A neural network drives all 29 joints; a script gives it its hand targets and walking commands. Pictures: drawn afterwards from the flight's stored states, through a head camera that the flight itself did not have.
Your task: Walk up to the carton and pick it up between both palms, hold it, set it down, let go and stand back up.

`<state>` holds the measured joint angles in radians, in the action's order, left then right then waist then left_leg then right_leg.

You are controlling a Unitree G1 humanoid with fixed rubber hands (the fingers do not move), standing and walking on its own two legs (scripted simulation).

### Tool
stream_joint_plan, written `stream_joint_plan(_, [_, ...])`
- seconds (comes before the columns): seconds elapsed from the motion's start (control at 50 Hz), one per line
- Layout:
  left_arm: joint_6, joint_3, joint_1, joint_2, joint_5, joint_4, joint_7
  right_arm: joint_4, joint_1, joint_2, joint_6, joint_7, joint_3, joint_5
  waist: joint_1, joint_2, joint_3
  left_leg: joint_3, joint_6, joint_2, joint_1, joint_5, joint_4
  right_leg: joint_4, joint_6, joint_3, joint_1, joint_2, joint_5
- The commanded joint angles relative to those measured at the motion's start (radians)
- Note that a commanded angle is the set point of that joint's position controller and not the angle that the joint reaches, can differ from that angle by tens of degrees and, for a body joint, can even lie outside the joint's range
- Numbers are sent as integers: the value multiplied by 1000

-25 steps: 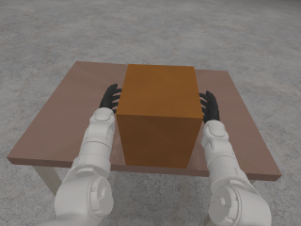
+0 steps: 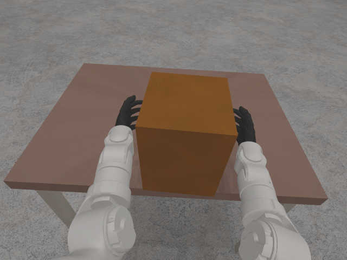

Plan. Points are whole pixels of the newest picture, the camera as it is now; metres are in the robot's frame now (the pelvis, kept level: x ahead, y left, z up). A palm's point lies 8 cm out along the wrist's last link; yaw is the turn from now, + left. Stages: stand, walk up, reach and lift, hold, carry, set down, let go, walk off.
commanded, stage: set down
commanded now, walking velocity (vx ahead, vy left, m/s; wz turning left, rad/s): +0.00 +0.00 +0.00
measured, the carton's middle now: (183, 135) +0.44 -0.02 +0.06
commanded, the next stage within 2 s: none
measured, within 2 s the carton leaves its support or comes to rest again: neither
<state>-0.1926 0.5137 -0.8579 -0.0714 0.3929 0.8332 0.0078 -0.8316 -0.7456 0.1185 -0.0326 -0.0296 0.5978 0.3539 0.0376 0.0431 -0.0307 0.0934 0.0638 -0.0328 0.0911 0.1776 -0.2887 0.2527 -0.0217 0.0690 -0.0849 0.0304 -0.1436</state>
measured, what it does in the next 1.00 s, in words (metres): stands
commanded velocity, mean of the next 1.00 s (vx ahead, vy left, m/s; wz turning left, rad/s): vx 0.00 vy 0.00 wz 0.00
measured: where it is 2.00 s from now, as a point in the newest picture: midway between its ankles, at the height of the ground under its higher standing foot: outside the picture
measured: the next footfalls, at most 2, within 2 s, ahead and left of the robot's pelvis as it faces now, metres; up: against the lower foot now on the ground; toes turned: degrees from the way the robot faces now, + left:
none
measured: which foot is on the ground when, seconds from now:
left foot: down 0.00-1.00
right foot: down 0.00-1.00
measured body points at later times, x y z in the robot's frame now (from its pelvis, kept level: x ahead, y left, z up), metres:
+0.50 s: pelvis +0.00 +0.00 +0.00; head +0.02 +0.02 +0.45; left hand +0.43 +0.13 +0.11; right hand +0.40 -0.17 +0.11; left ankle -0.01 +0.07 -0.75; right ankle +0.00 -0.10 -0.75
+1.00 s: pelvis -0.01 +0.00 +0.00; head +0.03 +0.02 +0.45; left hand +0.44 +0.13 +0.10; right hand +0.40 -0.17 +0.11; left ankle -0.01 +0.07 -0.75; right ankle +0.00 -0.10 -0.75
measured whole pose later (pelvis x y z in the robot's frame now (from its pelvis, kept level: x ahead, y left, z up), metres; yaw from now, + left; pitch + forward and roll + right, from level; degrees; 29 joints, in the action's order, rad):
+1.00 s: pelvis -0.01 +0.00 +0.00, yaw -1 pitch +0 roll -1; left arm -0.10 0.59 -0.85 -0.10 0.45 0.77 0.05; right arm -0.70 -0.74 0.16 -0.06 0.02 0.62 0.41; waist 0.03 0.04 -0.08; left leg 0.11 0.07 -0.03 0.12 0.16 -0.28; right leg 0.26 -0.02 0.05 -0.13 0.03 -0.13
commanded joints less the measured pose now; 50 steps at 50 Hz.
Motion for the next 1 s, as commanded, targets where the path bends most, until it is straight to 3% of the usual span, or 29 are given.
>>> stream_joint_plan(0.0, [36,-204,-447,-347,-26,-38,94,74,-577,368,-67,137,-273,5,-16,-49,422,-24,-66,66,-120,-287,-3,42,74,17,142,-35,349])
stream_joint_plan(0.06, [35,-194,-415,-335,-9,-31,94,62,-542,371,-69,135,-266,11,-23,-52,405,-22,-66,71,-127,-302,-7,33,73,16,126,-38,347])
stream_joint_plan(0.08, [32,-183,-400,-333,-4,-25,98,61,-522,357,-65,134,-262,21,-10,-42,392,-23,-66,72,-123,-276,-1,27,72,21,126,-36,322])
stream_joint_plan(0.1, [37,-170,-394,-327,1,-33,102,69,-520,366,-65,135,-262,18,-31,-30,384,-22,-59,70,-118,-270,1,25,74,16,134,-38,320])
stream_joint_plan(0.14, [37,-168,-382,-333,7,-36,106,73,-493,362,-60,134,-249,27,-23,-40,387,-21,-56,66,-107,-257,11,26,77,12,137,-42,322])
stream_joint_plan(0.24, [51,-130,-398,-296,19,-18,116,87,-478,368,-47,137,-240,57,-26,2,346,-16,-32,59,-24,-139,44,26,92,0,173,-56,287])
stream_joint_plan(0.28, [60,-136,-403,-289,21,-26,115,102,-480,360,-49,140,-243,54,-32,-13,362,-15,-31,63,-44,-169,38,34,92,2,150,-49,299])
stream_joint_plan(0.34, [59,-132,-386,-297,27,-20,116,79,-433,367,-41,141,-236,61,-14,-18,321,-14,-33,68,-67,-171,40,21,87,6,125,-47,273])
stream_joint_plan(0.38, [51,-124,-360,-301,38,-14,120,87,-426,364,-34,145,-234,57,-25,-33,298,-17,-37,69,-89,-198,33,13,84,8,99,-43,257])
stream_joint_plan(0.4, [49,-131,-349,-309,37,-16,121,72,-415,357,-34,147,-229,60,-12,-35,296,-26,-41,76,-105,-211,33,8,79,14,83,-40,235])
stream_joint_plan(0.46, [59,-151,-336,-322,40,-39,113,88,-414,371,-50,147,-240,47,-29,-59,330,-27,-53,77,-157,-288,2,5,68,16,37,-32,234])
stream_joint_plan(0.66, [61,-102,-335,-292,60,-19,119,64,-365,362,-25,159,-211,92,-23,-10,261,-25,-32,76,-96,-204,25,3,82,15,44,-37,201])
stream_joint_plan(0.78, [58,-68,-309,-273,82,-15,124,68,-340,351,-2,161,-217,76,-39,-26,215,-18,-21,71,-88,-175,37,-2,87,5,40,-39,170])
stream_joint_plan(0.86, [73,-90,-330,-275,71,-31,120,77,-336,332,-11,154,-195,93,-18,-51,253,-21,-33,74,-116,-196,19,-5,82,10,8,-34,144])
stream_joint_plan(0.98, [90,-78,-300,-233,79,-16,102,62,-307,301,-7,152,-187,87,-29,-51,276,-24,-34,77,-122,-216,11,-2,79,4,-17,-31,154])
